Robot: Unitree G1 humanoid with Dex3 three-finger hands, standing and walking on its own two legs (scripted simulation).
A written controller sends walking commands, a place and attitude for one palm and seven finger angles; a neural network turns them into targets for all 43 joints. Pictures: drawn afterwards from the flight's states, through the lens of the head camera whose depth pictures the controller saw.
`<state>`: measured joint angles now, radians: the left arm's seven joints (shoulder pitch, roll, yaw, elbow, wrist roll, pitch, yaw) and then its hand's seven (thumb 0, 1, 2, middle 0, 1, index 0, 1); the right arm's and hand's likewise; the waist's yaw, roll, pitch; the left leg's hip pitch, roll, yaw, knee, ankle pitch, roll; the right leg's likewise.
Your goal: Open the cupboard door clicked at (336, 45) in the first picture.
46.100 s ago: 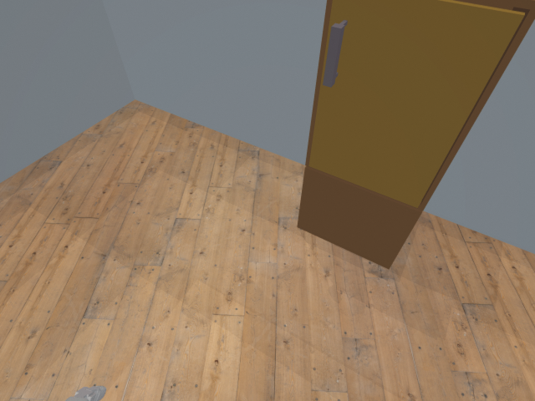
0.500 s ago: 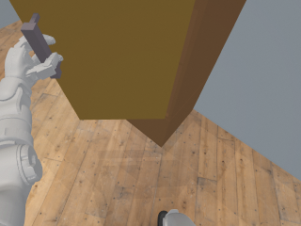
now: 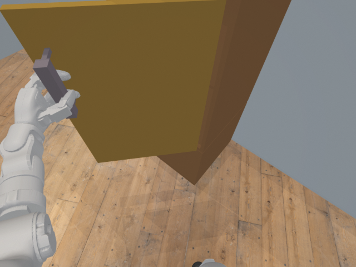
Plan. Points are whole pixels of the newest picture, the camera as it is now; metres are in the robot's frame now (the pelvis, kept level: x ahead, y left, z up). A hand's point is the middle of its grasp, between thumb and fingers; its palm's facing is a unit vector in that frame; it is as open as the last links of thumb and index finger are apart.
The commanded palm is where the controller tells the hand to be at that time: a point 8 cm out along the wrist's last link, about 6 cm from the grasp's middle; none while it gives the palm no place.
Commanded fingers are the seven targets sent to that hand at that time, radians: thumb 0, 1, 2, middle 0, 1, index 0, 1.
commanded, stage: pull the door open along its arc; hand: left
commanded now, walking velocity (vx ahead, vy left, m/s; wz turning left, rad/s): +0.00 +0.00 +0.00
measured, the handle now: (60, 85) +0.50 +0.25 +0.12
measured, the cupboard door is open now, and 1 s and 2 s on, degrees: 48 86 87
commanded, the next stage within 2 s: open thumb and fingers to let go in 0.58 s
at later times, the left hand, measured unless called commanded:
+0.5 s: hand (107, 178) +0.27 +0.12 +0.12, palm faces +0.37 -0.93 +0.01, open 6.7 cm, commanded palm +0.19 +0.18 +0.11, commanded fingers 0.00 0.90 0.90 -0.40 -1.35 -0.40 -1.35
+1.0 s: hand (120, 186) +0.25 +0.09 +0.13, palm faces +0.42 -0.91 -0.01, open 8.5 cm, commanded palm +0.20 +0.13 +0.11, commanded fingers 0.00 -0.29 0.39 -0.31 -1.22 -0.31 -1.22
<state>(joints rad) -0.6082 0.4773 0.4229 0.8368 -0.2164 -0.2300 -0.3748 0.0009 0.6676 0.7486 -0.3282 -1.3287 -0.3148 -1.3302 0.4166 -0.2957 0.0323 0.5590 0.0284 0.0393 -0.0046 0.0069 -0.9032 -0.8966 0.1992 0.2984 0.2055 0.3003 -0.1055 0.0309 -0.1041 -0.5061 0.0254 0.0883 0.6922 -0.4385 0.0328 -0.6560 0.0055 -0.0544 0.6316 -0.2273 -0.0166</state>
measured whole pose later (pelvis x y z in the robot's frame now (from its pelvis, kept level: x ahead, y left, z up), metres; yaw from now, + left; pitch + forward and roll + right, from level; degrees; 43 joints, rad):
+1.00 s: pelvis -0.02 -0.04 +0.02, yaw +4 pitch -2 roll +0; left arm 0.11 -0.05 -0.13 -0.11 -0.01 0.05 0.43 0.02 0.30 0.64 -0.35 -1.28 -0.35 -1.28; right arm 0.16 -0.20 0.03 0.63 -0.05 0.03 -0.06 0.01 -0.90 -0.90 0.20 0.30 0.20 0.30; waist 0.03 0.07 0.00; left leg -0.14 0.02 0.02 0.52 -0.34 -0.01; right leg -0.28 0.00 -0.12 0.51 -0.19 -0.06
